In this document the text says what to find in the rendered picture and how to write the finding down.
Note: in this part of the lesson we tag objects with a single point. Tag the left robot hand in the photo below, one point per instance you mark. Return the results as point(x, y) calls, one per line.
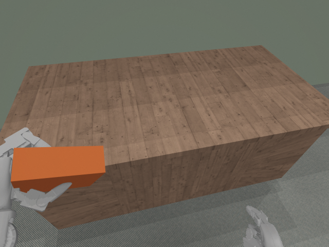
point(33, 199)

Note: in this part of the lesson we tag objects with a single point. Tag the left robot forearm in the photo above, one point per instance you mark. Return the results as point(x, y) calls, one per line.
point(8, 232)

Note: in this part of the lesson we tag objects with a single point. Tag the table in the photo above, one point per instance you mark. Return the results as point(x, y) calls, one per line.
point(173, 126)

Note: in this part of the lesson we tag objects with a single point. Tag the sponge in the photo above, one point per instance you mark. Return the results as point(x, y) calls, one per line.
point(44, 168)

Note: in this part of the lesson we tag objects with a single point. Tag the right robot hand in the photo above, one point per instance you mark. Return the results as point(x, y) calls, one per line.
point(266, 235)

